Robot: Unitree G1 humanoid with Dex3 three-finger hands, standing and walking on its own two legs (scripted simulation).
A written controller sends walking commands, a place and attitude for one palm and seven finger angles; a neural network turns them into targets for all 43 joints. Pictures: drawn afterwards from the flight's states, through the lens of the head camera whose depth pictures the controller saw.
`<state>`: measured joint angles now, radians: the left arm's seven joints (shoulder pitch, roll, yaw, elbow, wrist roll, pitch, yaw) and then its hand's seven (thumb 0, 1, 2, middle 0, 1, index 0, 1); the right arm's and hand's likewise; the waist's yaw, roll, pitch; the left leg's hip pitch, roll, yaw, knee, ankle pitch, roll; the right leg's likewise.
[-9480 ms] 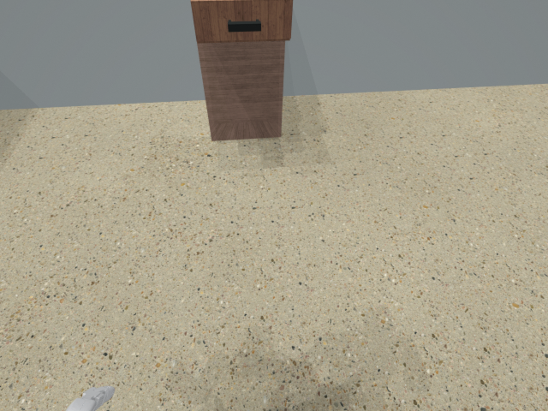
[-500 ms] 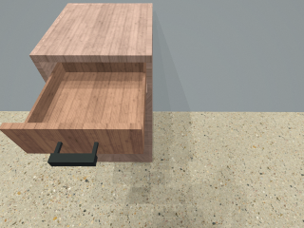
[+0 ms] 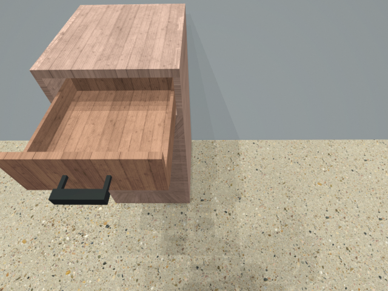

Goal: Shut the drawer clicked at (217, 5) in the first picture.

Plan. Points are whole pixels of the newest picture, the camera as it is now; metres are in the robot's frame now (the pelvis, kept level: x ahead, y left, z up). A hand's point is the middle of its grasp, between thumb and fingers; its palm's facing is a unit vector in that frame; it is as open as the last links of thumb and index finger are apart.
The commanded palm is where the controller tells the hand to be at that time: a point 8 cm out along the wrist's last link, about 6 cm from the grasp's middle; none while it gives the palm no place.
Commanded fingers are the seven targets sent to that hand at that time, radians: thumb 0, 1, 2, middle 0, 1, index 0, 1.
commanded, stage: come to a stop and stand still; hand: left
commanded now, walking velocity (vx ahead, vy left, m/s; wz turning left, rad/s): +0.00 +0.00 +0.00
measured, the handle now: (83, 187) +0.32 +0.28 +0.00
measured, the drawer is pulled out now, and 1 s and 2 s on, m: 0.28 0.28 0.27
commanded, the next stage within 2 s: look again from close up in 0.28 s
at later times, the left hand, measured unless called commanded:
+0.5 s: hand out of the picture -0.04 +0.18 -0.17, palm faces +0.01 -0.98 -0.19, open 7.3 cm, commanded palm none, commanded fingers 0.00 0.90 0.90 -0.20 -0.30 -0.20 -0.30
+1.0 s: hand out of the picture +0.00 +0.21 -0.17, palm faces +0.07 -0.98 -0.19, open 7.3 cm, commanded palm +0.08 +0.26 -0.06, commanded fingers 0.00 0.90 0.90 -0.26 -0.37 -0.26 -0.37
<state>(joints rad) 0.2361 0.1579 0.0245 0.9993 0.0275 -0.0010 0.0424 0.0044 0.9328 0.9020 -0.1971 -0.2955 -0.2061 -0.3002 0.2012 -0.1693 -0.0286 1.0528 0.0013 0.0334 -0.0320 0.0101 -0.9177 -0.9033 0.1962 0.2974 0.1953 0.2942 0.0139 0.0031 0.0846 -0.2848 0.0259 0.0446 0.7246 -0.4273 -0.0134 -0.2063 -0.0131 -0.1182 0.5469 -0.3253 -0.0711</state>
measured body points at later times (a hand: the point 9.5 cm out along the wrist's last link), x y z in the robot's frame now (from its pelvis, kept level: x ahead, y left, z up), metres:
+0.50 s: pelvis -0.01 +0.02 +0.00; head +0.00 +0.01 +0.45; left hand -0.04 +0.23 -0.15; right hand -0.02 -0.19 -0.16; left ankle -0.01 +0.13 -0.73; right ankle -0.02 -0.07 -0.73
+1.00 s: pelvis -0.01 +0.04 +0.00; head +0.00 +0.04 +0.45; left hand +0.00 +0.26 -0.15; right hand -0.02 -0.17 -0.16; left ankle -0.01 +0.13 -0.73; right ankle -0.02 -0.07 -0.73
